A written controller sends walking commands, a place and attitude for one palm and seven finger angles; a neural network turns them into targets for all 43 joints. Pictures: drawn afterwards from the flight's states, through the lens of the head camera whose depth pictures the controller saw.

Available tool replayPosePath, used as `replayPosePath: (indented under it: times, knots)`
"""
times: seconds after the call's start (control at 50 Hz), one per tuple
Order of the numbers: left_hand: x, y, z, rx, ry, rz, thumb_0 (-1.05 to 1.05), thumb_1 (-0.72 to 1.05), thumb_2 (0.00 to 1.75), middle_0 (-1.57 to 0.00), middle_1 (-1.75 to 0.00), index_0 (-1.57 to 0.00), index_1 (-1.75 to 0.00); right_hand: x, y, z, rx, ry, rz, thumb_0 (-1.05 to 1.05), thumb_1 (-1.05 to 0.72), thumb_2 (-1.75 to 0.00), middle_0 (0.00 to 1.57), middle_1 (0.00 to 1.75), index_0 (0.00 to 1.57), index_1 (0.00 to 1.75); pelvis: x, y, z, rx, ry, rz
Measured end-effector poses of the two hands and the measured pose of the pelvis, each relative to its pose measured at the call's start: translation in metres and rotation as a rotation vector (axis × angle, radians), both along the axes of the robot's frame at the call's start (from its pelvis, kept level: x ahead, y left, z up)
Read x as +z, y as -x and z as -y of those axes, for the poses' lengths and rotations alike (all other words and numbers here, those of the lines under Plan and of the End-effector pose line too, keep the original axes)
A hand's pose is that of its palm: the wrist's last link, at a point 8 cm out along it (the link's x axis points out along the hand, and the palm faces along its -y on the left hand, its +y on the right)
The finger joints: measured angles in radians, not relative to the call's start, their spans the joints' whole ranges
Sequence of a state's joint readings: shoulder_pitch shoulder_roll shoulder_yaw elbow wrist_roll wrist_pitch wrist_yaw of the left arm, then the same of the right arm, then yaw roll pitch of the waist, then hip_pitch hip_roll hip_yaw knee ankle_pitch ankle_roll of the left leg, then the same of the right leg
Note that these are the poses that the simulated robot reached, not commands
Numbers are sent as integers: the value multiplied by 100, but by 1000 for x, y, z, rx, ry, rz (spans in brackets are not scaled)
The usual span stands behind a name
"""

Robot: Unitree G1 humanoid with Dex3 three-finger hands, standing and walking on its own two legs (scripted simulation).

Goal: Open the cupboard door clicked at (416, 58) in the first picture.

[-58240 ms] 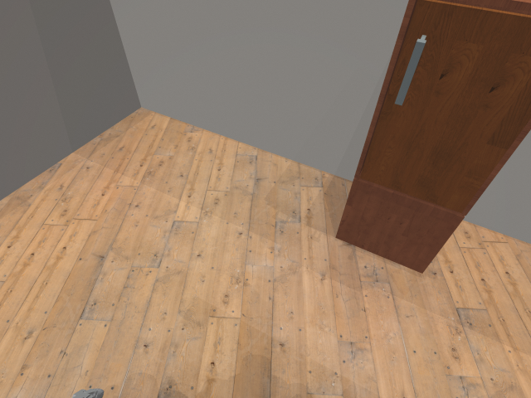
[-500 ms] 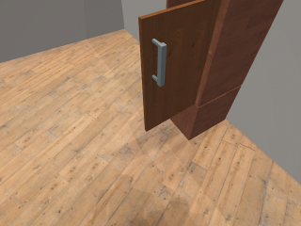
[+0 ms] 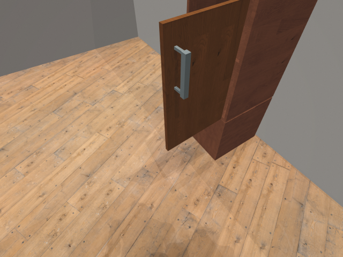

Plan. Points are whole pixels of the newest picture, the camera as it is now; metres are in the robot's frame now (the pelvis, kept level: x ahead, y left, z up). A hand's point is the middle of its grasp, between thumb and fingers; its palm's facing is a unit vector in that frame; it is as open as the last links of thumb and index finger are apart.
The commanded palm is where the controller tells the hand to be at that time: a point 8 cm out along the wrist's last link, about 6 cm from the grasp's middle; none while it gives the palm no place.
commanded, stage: let the arm hang, fingers relaxed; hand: left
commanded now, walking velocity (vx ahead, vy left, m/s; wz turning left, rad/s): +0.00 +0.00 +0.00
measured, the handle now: (181, 73) +0.63 +0.00 +0.09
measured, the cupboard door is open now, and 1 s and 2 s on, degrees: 93 93 93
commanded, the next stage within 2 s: look to check the result in 0.02 s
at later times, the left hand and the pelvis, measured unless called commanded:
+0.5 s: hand out of the picture +0.03 +0.18 -0.17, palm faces +0.03 -0.97 -0.23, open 7.4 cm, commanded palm none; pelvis +0.02 -0.01 +0.00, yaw +0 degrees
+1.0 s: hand out of the picture +0.07 +0.18 -0.17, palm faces +0.01 -0.97 -0.24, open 7.4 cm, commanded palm none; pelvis +0.03 -0.01 +0.00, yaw +0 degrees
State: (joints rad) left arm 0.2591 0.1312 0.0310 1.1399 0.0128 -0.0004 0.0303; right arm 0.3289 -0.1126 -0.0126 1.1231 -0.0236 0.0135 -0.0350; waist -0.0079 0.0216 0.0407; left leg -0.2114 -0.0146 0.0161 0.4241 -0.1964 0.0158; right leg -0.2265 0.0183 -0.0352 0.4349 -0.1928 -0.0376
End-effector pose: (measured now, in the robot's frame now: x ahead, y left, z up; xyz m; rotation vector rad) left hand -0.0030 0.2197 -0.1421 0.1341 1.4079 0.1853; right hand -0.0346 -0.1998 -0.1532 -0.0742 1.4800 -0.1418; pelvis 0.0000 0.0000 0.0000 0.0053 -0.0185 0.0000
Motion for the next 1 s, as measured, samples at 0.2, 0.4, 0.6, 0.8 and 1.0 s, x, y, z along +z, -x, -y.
replayPosePath:
  times: [0.2,0.4,0.6,0.8,1.0]
  knots:
    - [2,-3,0,-4,-5,-11,1,91,90,-20,-30,-20,-30,0,-33,11,22,18,62,0,-91,-90,20,30,20,30,1,-6,0,-3,-1,4]
    - [4,-19,-3,-18,-16,9,1,91,90,-20,-30,-20,-30,3,-54,27,40,45,87,0,-91,-90,20,30,20,30,2,-13,4,-4,0,5]
    - [7,-42,-7,-38,-33,39,1,91,90,-20,-30,-20,-30,6,-62,39,45,62,78,0,-91,-90,20,30,20,30,3,-20,9,-4,1,4]
    - [8,-60,-10,-53,-41,60,1,91,90,-20,-30,-20,-30,8,-68,45,42,73,72,0,-91,-90,20,30,20,30,4,-28,11,-6,2,2]
    - [9,-69,-11,-57,-42,73,1,91,90,-20,-30,-20,-30,10,-78,48,44,82,90,0,-91,-90,20,30,20,30,5,-33,11,-8,2,5]
